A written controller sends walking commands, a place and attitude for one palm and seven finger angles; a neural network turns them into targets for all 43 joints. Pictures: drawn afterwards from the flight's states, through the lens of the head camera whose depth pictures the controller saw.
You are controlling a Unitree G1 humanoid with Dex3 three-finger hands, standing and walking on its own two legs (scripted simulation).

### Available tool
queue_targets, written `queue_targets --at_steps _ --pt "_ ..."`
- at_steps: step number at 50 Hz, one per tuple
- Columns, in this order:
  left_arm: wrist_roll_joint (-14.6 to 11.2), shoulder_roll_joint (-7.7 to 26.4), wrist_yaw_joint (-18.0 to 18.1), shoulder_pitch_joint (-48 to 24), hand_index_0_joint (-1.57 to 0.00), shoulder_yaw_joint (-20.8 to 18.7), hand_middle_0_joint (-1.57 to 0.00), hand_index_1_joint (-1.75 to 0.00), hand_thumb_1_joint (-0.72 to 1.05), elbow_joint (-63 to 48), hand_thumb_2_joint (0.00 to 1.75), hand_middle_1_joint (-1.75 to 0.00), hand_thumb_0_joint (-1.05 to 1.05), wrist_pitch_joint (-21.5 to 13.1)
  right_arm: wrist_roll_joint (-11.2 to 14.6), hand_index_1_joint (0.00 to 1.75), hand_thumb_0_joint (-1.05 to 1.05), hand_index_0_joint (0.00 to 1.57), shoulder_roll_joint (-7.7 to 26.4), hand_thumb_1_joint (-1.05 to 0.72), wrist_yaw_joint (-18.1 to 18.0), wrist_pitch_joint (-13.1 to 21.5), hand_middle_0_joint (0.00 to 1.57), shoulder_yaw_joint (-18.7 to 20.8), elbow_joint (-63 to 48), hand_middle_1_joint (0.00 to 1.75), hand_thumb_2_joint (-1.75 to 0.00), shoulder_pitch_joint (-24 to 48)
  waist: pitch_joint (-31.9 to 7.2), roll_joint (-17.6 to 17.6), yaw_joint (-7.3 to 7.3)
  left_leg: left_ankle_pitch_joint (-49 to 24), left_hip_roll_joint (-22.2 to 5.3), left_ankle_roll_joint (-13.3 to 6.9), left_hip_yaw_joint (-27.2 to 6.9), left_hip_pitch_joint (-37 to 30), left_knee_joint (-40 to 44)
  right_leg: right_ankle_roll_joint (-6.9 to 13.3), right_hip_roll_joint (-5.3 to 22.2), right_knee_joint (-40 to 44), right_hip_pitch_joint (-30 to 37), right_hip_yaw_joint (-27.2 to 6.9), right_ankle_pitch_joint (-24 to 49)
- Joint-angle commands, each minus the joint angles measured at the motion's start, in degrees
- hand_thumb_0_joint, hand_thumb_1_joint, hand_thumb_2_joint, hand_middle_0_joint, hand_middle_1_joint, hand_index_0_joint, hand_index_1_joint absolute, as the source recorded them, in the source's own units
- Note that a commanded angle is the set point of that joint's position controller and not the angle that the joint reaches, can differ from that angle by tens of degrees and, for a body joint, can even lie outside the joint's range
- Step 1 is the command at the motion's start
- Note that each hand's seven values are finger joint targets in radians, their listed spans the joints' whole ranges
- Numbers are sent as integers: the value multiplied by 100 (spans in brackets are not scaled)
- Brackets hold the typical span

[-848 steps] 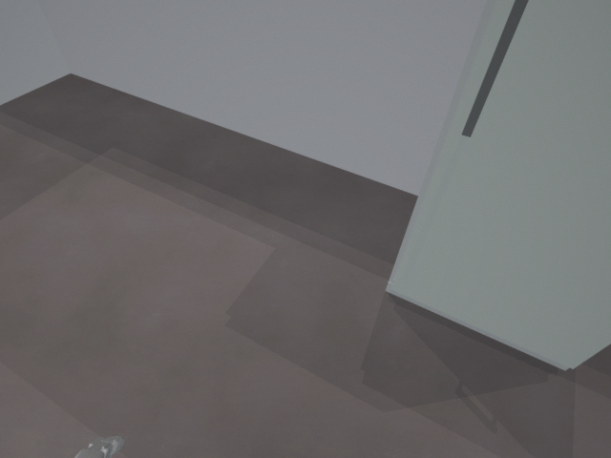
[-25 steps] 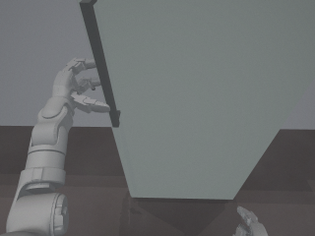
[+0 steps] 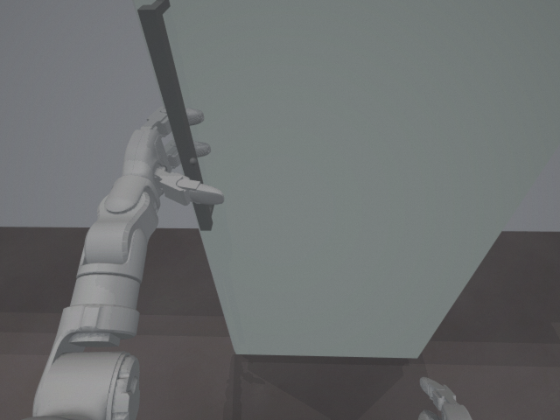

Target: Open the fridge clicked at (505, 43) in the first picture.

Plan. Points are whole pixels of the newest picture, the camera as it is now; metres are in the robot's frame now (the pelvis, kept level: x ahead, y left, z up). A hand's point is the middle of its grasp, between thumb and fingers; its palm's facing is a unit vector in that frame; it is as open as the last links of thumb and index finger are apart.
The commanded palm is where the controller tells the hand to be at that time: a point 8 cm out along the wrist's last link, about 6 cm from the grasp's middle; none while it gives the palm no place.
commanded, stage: slide the fingers in behind the handle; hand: left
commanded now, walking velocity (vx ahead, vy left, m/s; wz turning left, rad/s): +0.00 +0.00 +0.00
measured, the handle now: (188, 136) +0.45 +0.17 +0.20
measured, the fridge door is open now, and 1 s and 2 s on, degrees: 0 0 0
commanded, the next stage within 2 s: grip the handle and tug to test in 0.68 s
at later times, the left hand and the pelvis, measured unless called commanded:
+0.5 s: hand (193, 161) +0.40 +0.15 +0.20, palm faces +0.06 -1.00 +0.01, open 14.0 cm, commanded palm +0.37 +0.20 +0.20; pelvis -0.01 -0.01 +0.00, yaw +0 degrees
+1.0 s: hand (192, 160) +0.40 +0.15 +0.20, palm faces +0.07 -1.00 +0.01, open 12.8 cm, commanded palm +0.38 +0.20 +0.20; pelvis -0.01 +0.00 +0.00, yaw -1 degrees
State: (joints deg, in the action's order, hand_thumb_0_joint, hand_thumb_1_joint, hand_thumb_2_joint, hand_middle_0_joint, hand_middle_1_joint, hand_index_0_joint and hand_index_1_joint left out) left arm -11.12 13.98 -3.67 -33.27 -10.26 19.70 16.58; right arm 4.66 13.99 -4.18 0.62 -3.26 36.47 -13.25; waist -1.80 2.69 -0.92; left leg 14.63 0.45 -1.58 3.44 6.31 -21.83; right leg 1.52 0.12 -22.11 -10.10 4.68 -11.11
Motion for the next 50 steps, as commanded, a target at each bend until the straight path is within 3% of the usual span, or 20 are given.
queue_targets --at_steps 1,2,5,8,9,15,17,18,22,24,25,27,30,32,35,39,42,45,47,50 --pt "-57 1054 76 -2924 -30 -341 -30 -120 -50 -1165 30 -120 0 -321 -12 30 0 20 642 -90 -74 274 20 223 -838 30 -90 732 -1408 -492 69 -1595 -63 -24 -370 -190 136 38 -27 143 640 -243 1541" --pt "-23 1306 123 -2681 -30 -562 -30 -120 -50 -1059 30 -120 0 -296 -9 30 0 20 665 -90 -92 237 20 245 -848 30 -90 760 -1384 -554 -16 -1521 -71 -36 -350 -150 165 28 -23 178 690 -258 1418" --pt "49 956 194 -3136 -30 -198 -30 -120 -50 -1109 30 -120 0 -274 -16 30 0 20 605 -90 -102 246 20 200 -835 30 -90 789 -1386 -281 93 -1501 -41 -42 -333 -162 166 33 10 188 627 -285 1408" --pt "72 969 211 -3119 -30 -183 -30 -120 -50 -1252 30 -120 0 -381 -19 30 0 20 593 -90 -80 242 20 218 -860 30 -90 782 -1635 -63 59 -1741 -47 -20 -326 -330 128 63 8 148 749 -292 1619" --pt "48 842 194 -3127 -30 -111 -30 -120 -50 -1217 30 -120 0 -406 -23 30 0 20 572 -90 -78 260 20 215 -861 30 -90 765 -1684 -121 74 -1782 -39 -18 -336 -359 108 64 -2 129 753 -283 1685" --pt "13 1012 155 -3028 -30 -281 -30 -120 -50 -750 30 -120 0 -366 -13 30 0 20 631 -90 -97 230 20 215 -815 30 -90 725 -1401 -518 79 -1386 -45 -54 -339 -108 200 33 -4 229 700 -288 1389" --pt "28 1114 149 -2821 -30 -373 -30 -120 -50 -756 30 -120 0 -393 -14 30 0 20 637 -90 -84 227 20 227 -866 30 -90 756 -1492 -431 -6 -1429 -46 -56 -318 -108 186 37 6 211 781 -303 1414" --pt "29 1087 133 -2973 -30 -301 -30 -120 -50 -803 30 -120 0 -409 -4 30 0 20 628 -90 -90 213 20 206 -855 30 -90 773 -1439 -271 43 -1416 -41 -58 -303 -113 191 44 21 231 739 -321 1410" --pt "21 1228 110 -2972 -30 -399 -30 -120 -50 -765 30 -120 0 -463 0 30 0 20 644 -90 -94 219 20 221 -865 30 -90 755 -1424 -391 36 -1315 -48 -67 -298 -69 186 29 13 254 759 -327 1328" --pt "28 1217 92 -3177 -30 -340 -30 -120 -50 -746 30 -120 0 -479 11 30 0 20 630 -90 -115 231 20 204 -844 30 -90 766 -1315 -295 94 -1142 -39 -71 -317 -25 213 30 16 298 653 -341 1131" --pt "20 983 67 -3366 -30 -114 -30 -120 -50 -837 30 -120 0 -503 13 30 0 20 620 -90 -121 258 20 200 -844 30 -90 761 -1351 -222 168 -1163 -39 -78 -320 -114 195 27 16 300 584 -344 1141" --pt "18 1141 79 -3241 -30 -267 -30 -120 -50 -712 30 -120 0 -534 13 30 0 20 648 -90 -121 278 20 226 -825 30 -90 714 -1367 -204 111 -1194 -58 -63 -341 -140 199 42 5 307 587 -318 1102" --pt "-4 972 49 -3548 -30 -94 -30 -120 -50 -701 30 -120 0 -585 6 30 0 20 625 -90 -137 318 20 211 -788 30 -90 703 -1444 -232 191 -1143 -46 -67 -357 -172 188 35 -2 301 542 -324 1072" --pt "-9 1238 81 -3332 -30 -357 -30 -120 -50 -593 30 -120 0 -617 -2 30 0 20 664 -90 -133 317 20 233 -786 30 -90 666 -1567 -244 95 -1210 -44 -58 -360 -181 195 45 0 289 652 -323 1103" --pt "-2 1031 85 -3252 -30 -261 -30 -120 -50 -601 30 -120 0 -635 -12 30 0 20 610 -90 -102 338 20 213 -791 30 -90 668 -1607 -256 66 -1410 -39 -49 -342 -163 176 58 1 222 731 -312 1376" --pt "19 1107 90 -2962 -30 -333 -30 -120 -50 -489 30 -120 0 -572 -4 30 0 20 645 -90 -77 290 20 226 -798 30 -90 645 -1482 -396 37 -1432 -69 -40 -311 -69 206 44 -3 225 733 -305 1412" --pt "39 1223 112 -2901 -32 -429 -32 -122 -36 -366 36 -122 0 -493 11 30 0 20 686 -90 -88 258 20 242 -822 30 -90 651 -1284 -556 21 -1234 -80 -63 -316 19 242 25 -1 284 646 -302 1177" --pt "45 1164 142 -3344 -33 -339 -33 -124 -22 -816 42 -124 0 -562 -4 30 0 20 634 -90 -98 298 20 230 -860 30 -90 693 -1513 -248 69 -1354 -62 -70 -302 -125 203 39 7 262 690 -351 1301" --pt "59 1361 154 -3249 -34 -483 -34 -125 -13 -842 46 -125 0 -634 -16 30 0 20 649 -90 -97 290 20 241 -860 30 -90 662 -1627 -194 25 -1465 -70 -60 -299 -174 187 49 3 248 784 -347 1376" --pt "50 1228 99 -3279 -35 -373 -35 -127 1 -855 52 -127 0 -681 -15 30 0 20 624 -90 -103 312 20 219 -838 30 -90 652 -1610 -250 75 -1524 -70 -47 -318 -173 179 58 -9 207 781 -319 1485"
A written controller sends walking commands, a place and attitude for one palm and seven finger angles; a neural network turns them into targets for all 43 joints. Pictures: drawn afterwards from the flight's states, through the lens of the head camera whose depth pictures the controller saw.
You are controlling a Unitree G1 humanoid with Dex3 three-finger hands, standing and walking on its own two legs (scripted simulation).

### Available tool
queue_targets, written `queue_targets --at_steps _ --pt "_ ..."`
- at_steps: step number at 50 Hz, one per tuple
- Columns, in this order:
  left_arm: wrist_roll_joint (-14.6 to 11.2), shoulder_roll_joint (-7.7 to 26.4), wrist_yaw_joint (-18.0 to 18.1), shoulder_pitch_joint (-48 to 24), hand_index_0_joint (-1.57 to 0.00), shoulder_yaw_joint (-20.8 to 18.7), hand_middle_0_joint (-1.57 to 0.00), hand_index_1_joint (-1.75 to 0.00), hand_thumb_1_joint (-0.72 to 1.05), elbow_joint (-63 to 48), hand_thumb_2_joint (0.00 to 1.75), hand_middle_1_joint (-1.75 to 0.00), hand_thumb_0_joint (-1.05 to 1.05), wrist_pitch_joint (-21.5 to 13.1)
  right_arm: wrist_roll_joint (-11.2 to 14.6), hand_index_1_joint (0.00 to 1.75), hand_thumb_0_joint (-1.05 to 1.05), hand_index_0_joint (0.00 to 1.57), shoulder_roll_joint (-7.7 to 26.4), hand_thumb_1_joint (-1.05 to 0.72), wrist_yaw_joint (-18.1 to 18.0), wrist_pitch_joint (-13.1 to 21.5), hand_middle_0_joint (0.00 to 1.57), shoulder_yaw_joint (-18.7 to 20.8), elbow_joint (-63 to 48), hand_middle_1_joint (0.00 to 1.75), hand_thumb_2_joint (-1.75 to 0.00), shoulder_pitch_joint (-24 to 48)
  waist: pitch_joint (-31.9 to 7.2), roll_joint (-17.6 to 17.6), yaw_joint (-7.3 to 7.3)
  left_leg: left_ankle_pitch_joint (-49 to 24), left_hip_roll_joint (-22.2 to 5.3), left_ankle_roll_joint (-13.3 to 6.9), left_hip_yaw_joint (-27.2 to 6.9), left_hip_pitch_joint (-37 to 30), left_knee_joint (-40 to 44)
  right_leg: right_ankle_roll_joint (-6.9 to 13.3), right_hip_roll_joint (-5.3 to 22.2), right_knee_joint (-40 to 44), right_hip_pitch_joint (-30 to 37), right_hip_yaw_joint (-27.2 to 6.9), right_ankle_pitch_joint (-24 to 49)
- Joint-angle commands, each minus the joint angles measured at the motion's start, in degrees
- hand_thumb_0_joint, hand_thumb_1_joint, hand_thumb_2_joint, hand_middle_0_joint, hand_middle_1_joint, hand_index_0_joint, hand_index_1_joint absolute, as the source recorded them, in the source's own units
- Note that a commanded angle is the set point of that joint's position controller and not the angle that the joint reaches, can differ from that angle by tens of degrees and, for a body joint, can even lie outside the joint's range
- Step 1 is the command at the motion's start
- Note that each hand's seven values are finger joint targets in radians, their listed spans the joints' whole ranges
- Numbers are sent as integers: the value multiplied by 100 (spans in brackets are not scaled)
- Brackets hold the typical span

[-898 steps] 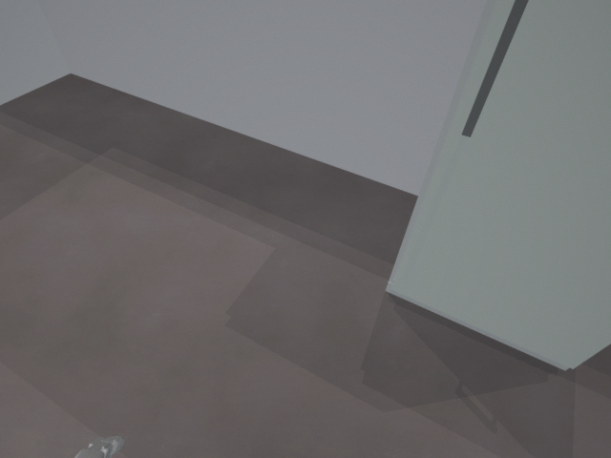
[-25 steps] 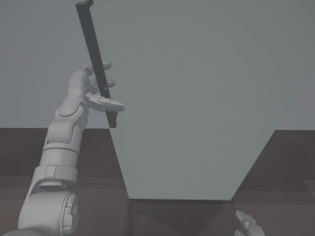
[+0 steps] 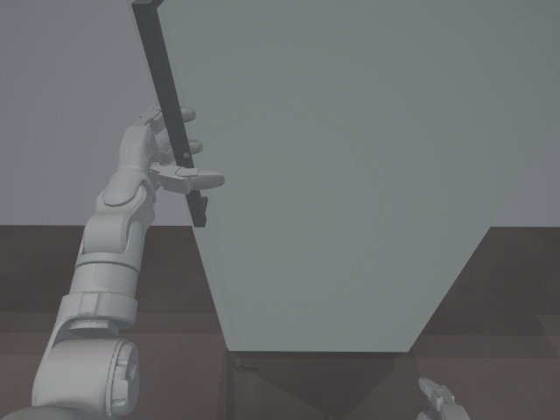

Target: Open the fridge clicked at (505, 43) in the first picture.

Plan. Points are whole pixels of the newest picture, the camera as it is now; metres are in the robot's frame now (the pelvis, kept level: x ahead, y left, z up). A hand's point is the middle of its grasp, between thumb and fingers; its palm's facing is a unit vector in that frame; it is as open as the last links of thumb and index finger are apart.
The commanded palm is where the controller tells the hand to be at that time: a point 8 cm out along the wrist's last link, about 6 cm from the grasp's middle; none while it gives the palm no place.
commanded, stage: grip the handle and tug to test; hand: left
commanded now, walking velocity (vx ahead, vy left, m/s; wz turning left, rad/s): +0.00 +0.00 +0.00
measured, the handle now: (182, 132) +0.46 +0.18 +0.20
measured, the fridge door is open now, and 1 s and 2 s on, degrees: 0 0 13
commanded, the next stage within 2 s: pull the door a little, standing still in 1.20 s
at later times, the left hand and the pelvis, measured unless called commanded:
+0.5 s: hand (190, 155) +0.40 +0.15 +0.20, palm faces +0.06 -1.00 +0.00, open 5.4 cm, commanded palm +0.37 +0.20 +0.20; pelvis +0.01 +0.01 +0.00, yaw +0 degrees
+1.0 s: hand (191, 157) +0.40 +0.15 +0.20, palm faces +0.06 -1.00 +0.01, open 5.5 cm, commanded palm +0.35 +0.20 +0.20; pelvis +0.01 +0.00 +0.00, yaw -1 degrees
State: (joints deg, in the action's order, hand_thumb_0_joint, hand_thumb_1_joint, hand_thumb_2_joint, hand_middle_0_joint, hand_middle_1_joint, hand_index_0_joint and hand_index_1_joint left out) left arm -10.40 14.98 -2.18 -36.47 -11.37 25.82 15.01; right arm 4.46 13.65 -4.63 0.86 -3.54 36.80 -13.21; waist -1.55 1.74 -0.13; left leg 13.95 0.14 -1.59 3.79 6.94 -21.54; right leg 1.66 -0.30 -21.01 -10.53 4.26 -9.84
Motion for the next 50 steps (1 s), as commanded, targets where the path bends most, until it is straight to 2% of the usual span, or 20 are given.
queue_targets --at_steps 1,3,5,7,10,12,15,17,19,22,24,28,31,37,40,42,44,46,48,50 --pt "-41 1092 -74 -2941 -36 -248 -36 -128 6 -1447 54 -128 0 -512 9 30 0 20 663 -90 -57 296 20 257 -865 30 -90 639 -1616 -136 4 -1460 -34 -53 -344 -264 131 43 25 104 778 -285 1376" --pt "-40 1113 -130 -2863 -37 -221 -37 -129 15 -1358 58 -129 0 -474 20 30 0 20 689 -90 -66 280 20 264 -848 30 -90 627 -1561 -81 27 -1468 -44 -43 -351 -263 149 47 33 118 749 -263 1348" --pt "-58 822 -188 -2746 -38 -17 -38 -131 25 -1406 62 -131 0 -403 30 30 0 20 664 -90 -48 299 20 269 -873 30 -90 634 -1617 -15 29 -1608 -46 -23 -369 -354 110 63 21 65 698 -239 1455" --pt "-90 775 -218 -2603 -39 -12 -39 -132 34 -1378 66 -132 0 -336 31 30 0 20 684 -90 -32 291 20 287 -872 30 -90 631 -1564 81 3 -1734 -44 5 -375 -411 85 74 12 58 646 -210 1515" --pt "-144 713 -185 -2674 -41 -5 -41 -134 48 -1553 72 -134 0 -263 29 30 0 20 680 -90 -18 283 20 279 -886 30 -90 657 -1605 -190 16 -1758 -48 15 -417 -376 85 65 2 30 659 -182 1536" --pt "-153 1015 -118 -2391 -42 -314 -42 -135 57 -1532 76 -135 0 -253 11 30 0 20 711 -90 -13 250 20 291 -883 30 -90 672 -1592 -380 -95 -1732 -61 6 -405 -306 109 56 3 49 760 -185 1490" --pt "-100 688 -17 -2619 -43 -29 -43 -137 71 -1811 82 -137 0 -273 3 30 0 20 651 -90 4 250 20 265 -907 30 -90 739 -1566 -283 -41 -1796 -58 16 -402 -325 105 53 13 1 715 -187 1538" --pt "-24 800 67 -2597 -44 -89 -44 -139 81 -1934 86 -139 0 -316 -12 30 0 20 658 -90 19 231 20 284 -902 30 -90 743 -1605 -110 -87 -1918 -75 51 -414 -415 96 74 8 -12 720 -184 1539" --pt "-1 653 121 -2562 -45 -22 -45 -140 90 -2138 90 -140 0 -324 -33 30 0 20 598 -90 35 242 20 275 -927 30 -90 773 -1748 12 -101 -2183 -73 80 -407 -534 56 86 7 -61 780 -188 1762" --pt "19 739 122 -2282 -45 -88 -45 -140 90 -1996 90 -140 0 -229 -28 30 0 20 637 -90 39 181 20 284 -902 30 -90 775 -1683 -174 -114 -2130 -83 82 -389 -476 64 73 -6 -36 816 -173 1751" --pt "9 673 97 -2492 -45 -8 -45 -140 90 -1925 90 -140 0 -132 -28 30 0 20 639 -90 19 149 20 258 -877 30 -90 773 -1525 -303 -39 -1922 -78 62 -398 -367 126 65 4 13 783 -164 1630" --pt "-14 804 79 -2392 -45 -133 -45 -140 90 -2140 90 -140 0 -117 -27 30 0 20 621 -90 14 118 20 241 -946 30 -90 880 -1634 -5 -127 -2019 -56 64 -380 -407 136 94 25 19 915 -196 1703" --pt "-43 689 57 -2331 -45 -67 -45 -140 90 -2173 90 -140 0 -101 -27 30 0 20 605 -90 24 125 20 240 -958 30 -90 879 -1692 -144 -106 -2019 -51 50 -364 -416 94 77 8 -1 924 -193 1789" --pt "-63 1157 47 -1918 -45 -485 -45 -140 90 -2119 90 -140 0 -125 -30 30 0 20 658 -90 8 83 20 261 -995 30 -90 895 -1690 -325 -222 -1983 -59 18 -324 -305 152 63 20 26 1122 -213 1825" --pt "-89 812 1 -2051 -45 -191 -45 -140 90 -2375 90 -140 0 -128 -17 30 0 20 614 -90 27 100 20 242 -1026 30 -90 940 -1659 -107 -156 -2028 -36 28 -311 -339 138 73 26 11 1081 -215 1914" --pt "-100 917 23 -1624 -45 -339 -45 -140 90 -2515 90 -140 0 -140 -12 30 0 20 632 -90 52 99 20 273 -1094 30 -90 967 -1769 -82 -272 -2172 -55 50 -316 -387 132 87 12 -21 1174 -199 1949" --pt "-120 833 21 -1690 -45 -271 -45 -140 90 -2659 90 -140 0 -114 -17 30 0 20 620 -90 60 104 20 266 -1083 30 -90 972 -1742 -43 -221 -2154 -37 39 -290 -394 137 75 18 -2 1165 -216 2036" --pt "-123 909 -4 -1349 -45 -377 -45 -140 90 -2699 90 -140 0 -65 -16 30 0 20 638 -90 70 78 20 274 -1102 30 -90 978 -1756 -258 -264 -2186 -45 12 -262 -322 127 62 12 -42 1276 -216 2172" --pt "-128 1046 -30 -1119 -45 -490 -45 -140 90 -2831 90 -140 0 -31 -7 30 0 20 654 -90 73 44 20 278 -1165 30 -90 1031 -1745 -184 -314 -2182 -47 11 -241 -271 154 57 30 -38 1342 -226 2183" --pt "-127 823 -52 -1182 -45 -308 -45 -140 90 -3167 90 -140 0 -16 -9 30 0 20 625 -90 87 65 20 289 -1189 30 -90 1030 -1814 -108 -267 -2400 -51 18 -242 -411 103 66 18 -82 1320 -218 2363"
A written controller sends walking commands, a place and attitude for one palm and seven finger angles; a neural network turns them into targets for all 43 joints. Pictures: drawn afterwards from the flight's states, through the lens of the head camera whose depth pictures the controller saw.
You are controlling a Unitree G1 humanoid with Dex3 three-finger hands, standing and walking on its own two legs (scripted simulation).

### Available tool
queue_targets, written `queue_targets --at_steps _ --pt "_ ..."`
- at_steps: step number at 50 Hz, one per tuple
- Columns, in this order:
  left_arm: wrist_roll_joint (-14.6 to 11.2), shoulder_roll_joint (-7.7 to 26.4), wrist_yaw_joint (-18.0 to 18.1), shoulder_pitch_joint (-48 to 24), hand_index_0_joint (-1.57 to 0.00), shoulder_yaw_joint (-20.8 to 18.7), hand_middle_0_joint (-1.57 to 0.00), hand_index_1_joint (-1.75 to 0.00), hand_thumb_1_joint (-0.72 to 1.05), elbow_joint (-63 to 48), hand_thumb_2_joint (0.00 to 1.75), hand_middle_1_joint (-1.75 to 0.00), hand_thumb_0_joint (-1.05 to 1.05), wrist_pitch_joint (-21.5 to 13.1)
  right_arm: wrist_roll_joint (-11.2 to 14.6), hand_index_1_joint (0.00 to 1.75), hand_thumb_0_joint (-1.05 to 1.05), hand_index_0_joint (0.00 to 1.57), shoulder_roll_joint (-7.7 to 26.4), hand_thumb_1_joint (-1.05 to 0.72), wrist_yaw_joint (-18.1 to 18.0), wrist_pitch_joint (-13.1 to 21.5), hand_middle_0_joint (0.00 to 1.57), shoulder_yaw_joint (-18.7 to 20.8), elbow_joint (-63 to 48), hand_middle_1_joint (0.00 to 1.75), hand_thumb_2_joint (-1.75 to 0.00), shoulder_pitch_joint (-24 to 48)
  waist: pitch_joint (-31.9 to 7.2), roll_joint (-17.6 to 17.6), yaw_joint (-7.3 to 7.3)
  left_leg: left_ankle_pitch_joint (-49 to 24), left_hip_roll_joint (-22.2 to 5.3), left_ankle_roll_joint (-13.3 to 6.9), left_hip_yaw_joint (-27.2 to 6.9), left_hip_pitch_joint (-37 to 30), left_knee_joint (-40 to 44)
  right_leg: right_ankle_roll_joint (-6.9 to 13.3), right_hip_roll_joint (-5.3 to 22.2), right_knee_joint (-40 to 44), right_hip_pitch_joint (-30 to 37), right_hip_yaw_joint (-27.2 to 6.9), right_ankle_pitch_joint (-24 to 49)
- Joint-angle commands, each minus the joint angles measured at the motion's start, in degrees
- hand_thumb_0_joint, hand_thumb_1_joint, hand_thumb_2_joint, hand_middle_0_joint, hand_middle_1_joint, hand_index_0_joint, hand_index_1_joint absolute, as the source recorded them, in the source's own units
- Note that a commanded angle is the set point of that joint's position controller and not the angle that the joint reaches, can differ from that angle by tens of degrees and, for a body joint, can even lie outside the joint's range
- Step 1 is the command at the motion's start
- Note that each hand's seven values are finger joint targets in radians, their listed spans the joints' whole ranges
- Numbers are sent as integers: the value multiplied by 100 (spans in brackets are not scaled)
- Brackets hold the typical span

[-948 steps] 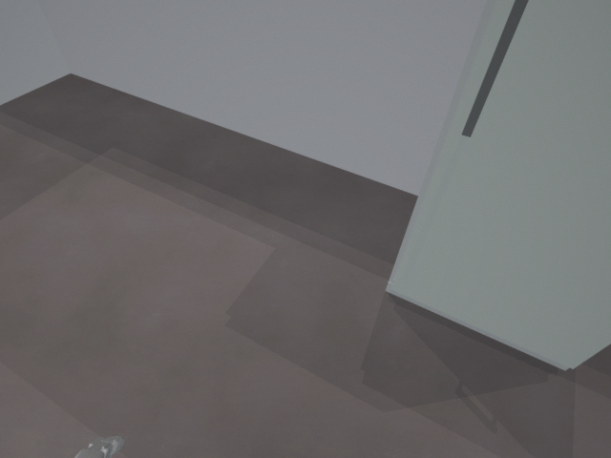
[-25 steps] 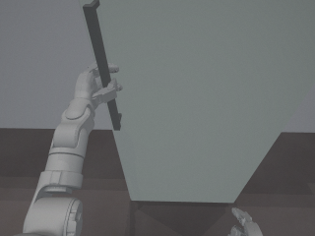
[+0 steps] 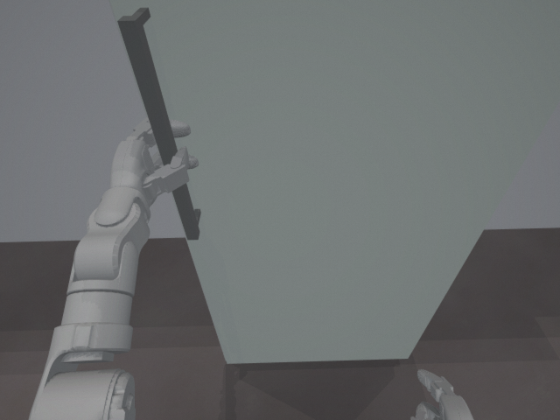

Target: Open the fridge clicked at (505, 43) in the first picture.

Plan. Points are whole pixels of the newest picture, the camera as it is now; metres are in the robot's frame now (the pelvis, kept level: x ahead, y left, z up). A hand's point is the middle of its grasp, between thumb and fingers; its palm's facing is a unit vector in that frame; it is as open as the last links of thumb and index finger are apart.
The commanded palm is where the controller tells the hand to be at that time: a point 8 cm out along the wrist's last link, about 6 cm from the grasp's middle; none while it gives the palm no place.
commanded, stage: grip the handle and tug to test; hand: left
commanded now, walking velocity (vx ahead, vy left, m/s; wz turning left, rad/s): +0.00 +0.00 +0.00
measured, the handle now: (172, 145) +0.44 +0.18 +0.20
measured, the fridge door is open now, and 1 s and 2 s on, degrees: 0 13 40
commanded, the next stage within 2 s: pull the door a little, standing still in 0.20 s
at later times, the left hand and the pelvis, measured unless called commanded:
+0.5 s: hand (180, 175) +0.37 +0.16 +0.20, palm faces +0.07 -1.00 -0.01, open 5.8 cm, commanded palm +0.32 +0.20 +0.20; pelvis +0.03 +0.00 +0.00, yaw +1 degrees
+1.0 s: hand (178, 242) +0.26 +0.13 +0.19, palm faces +0.05 -0.98 -0.19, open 6.6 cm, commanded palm +0.23 +0.19 +0.20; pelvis +0.00 +0.00 -0.01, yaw +1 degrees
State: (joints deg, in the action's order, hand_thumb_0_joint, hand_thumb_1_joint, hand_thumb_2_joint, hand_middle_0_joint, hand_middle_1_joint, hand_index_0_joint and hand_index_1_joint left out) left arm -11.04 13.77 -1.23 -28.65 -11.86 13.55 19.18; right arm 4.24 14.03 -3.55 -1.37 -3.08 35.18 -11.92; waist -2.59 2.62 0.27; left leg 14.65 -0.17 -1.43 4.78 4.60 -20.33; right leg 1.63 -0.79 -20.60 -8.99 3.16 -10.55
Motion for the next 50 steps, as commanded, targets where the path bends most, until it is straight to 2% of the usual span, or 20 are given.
queue_targets --at_steps 1,2,6,7,10,15,16,17,18,23,27,31,39,40,41,42,43,44,47,50 --pt "-66 873 -153 -1735 -45 -229 -45 -140 90 -2003 90 -140 0 -399 14 30 0 20 576 -90 -4 291 20 251 -1047 30 -90 917 -1748 -214 -335 -2586 -29 10 -338 -203 -48 64 58 -166 1189 -99 2545" --pt "-63 913 -141 -1529 -45 -271 -45 -140 90 -2111 90 -140 0 -398 21 30 0 20 583 -90 11 281 20 263 -1083 30 -90 945 -1754 -46 -384 -2739 -35 35 -332 -265 -67 73 60 -166 1185 -92 2585" --pt "-76 839 -155 -1327 -45 -224 -45 -140 90 -2533 90 -140 0 -258 -6 30 0 20 583 -90 39 276 20 262 -1117 30 -90 960 -1827 -187 -362 -2862 -24 14 -316 -245 -113 50 64 -243 1275 -90 2873" --pt "-76 944 -150 -936 -45 -345 -45 -140 90 -2593 90 -140 0 -240 6 30 0 20 589 -90 47 260 20 280 -1151 30 -90 988 -1827 -213 -431 -2989 -52 23 -321 -264 -141 51 57 -267 1301 -90 2914" --pt "-104 737 -179 -662 -45 -180 -45 -140 90 -2954 90 -140 0 -120 -11 30 0 20 560 -90 77 257 20 259 -1175 30 -90 1008 -1866 -228 -406 -3354 -63 34 -330 -318 -216 28 75 -351 1302 -71 3228" --pt "-107 726 -163 -726 -45 -136 -45 -140 90 -3193 90 -140 0 109 -18 30 0 20 556 -90 75 231 20 248 -1147 30 -90 1042 -1723 -203 -347 -3392 -65 30 -339 -356 -273 13 65 -361 1142 -50 3235" --pt "-97 630 -155 -1189 -45 41 -45 -140 90 -3089 90 -140 0 163 -16 30 0 20 563 -90 56 228 20 226 -1080 30 -90 1064 -1618 -203 -256 -3230 -38 22 -336 -350 -280 7 67 -328 1015 -55 3153" --pt "-85 867 -98 -1442 -45 -144 -45 -140 90 -2877 90 -140 0 182 -13 30 0 20 591 -90 17 210 20 251 -1003 30 -90 1016 -1552 -359 -220 -3085 -45 13 -335 -346 -287 8 50 -287 983 -55 3057" --pt "-80 832 -84 -1405 -45 -170 -45 -140 90 -2826 90 -140 0 237 -27 30 0 20 578 -90 5 210 20 236 -1032 30 -90 1039 -1590 -316 -255 -3060 -27 -4 -348 -292 -268 13 57 -302 1026 -55 3040" --pt "-135 579 -143 -572 -45 -48 -45 -140 90 -3023 90 -140 0 396 -35 30 0 20 514 -90 41 146 20 187 -1118 30 -90 1137 -1711 -130 -363 -3398 -19 36 -368 -327 -329 25 98 -407 1138 -27 3290" --pt "-132 713 -166 59 -45 -174 -45 -140 90 -3436 90 -140 0 404 -55 30 0 20 520 -90 98 75 20 193 -1231 30 -90 1166 -1824 -281 -477 -3745 -65 52 -412 -305 -380 28 104 -515 1282 -17 3523" --pt "-143 612 -200 541 -45 -111 -45 -140 90 -4191 90 -140 0 404 -76 30 0 20 471 -90 155 62 20 177 -1356 30 -90 1222 -1906 -278 -483 -4053 -94 68 -443 -355 -434 11 118 -581 1275 -22 3662" --pt "-198 508 -177 2576 -45 -102 -45 -140 90 -5674 90 -140 0 581 -62 30 0 20 405 -90 271 43 20 123 -1561 30 -90 1442 -1364 -181 -548 -3468 -105 85 -489 -14 -450 13 84 -621 962 38 3016" --pt "-209 673 -160 2657 -45 -289 -45 -140 90 -5730 90 -140 0 636 -70 30 0 20 427 -90 258 37 20 138 -1528 30 -90 1409 -1420 -230 -540 -3622 -115 81 -474 -51 -498 -6 79 -653 988 30 3194" --pt "419 1830 271 208 -45 -397 -45 -140 90 -6411 90 -140 0 -689 -229 30 0 20 605 -90 125 33 20 181 -1668 30 -90 1056 -623 -208 51 -3054 -245 -46 -467 271 -841 -145 374 -229 136 -657 3442" --pt "451 1656 461 720 -45 -526 -45 -140 90 -5582 90 -140 0 -1212 -281 30 0 20 462 -90 43 57 20 218 -1350 30 -90 912 -478 -452 70 -2597 -251 -54 -679 281 -902 -69 537 -130 -161 -636 3050" --pt "457 753 440 2179 -45 72 -45 -140 90 -4920 90 -140 0 -1325 -344 30 0 20 466 -90 39 33 20 221 -1279 30 -90 955 -516 -646 51 -2706 -299 -86 -722 166 -891 -37 542 -221 -236 -566 3093" --pt "523 611 430 2720 -45 287 -45 -140 90 -4998 90 -140 0 -1427 -361 30 0 20 476 -90 50 -56 20 224 -1383 30 -90 878 -739 -594 19 -2975 -351 -78 -730 73 -807 -75 512 -319 -135 -485 3143" --pt "605 796 477 2525 -45 313 -45 -140 90 -5548 90 -140 0 -1933 -410 30 0 20 486 -90 38 -180 20 255 -1419 30 -90 900 -1246 -6 73 -3747 -496 -57 -860 -267 -666 -175 435 -614 -34 -324 2984" --pt "698 673 549 2774 -45 409 -45 -140 90 -5607 90 -140 0 -2276 -440 30 0 20 391 -90 46 -216 20 304 -1491 30 -90 832 -1585 52 79 -4268 -610 -58 -915 -380 -645 -222 350 -801 78 -256 2683"
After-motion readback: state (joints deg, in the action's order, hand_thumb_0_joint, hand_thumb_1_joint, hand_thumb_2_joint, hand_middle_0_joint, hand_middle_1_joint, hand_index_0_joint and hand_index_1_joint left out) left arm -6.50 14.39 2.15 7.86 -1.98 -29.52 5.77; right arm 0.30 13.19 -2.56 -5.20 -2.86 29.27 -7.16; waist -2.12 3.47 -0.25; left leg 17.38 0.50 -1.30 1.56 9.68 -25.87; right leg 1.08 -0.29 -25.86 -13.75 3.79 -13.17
